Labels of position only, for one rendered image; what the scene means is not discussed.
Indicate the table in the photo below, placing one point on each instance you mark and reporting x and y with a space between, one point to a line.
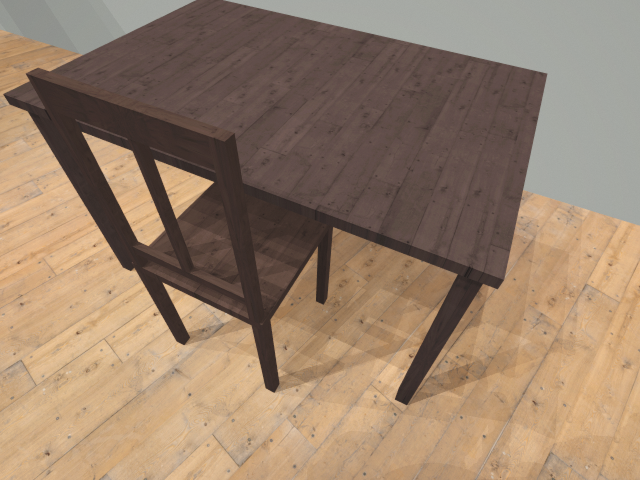
418 149

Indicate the chair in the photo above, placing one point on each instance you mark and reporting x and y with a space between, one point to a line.
230 250

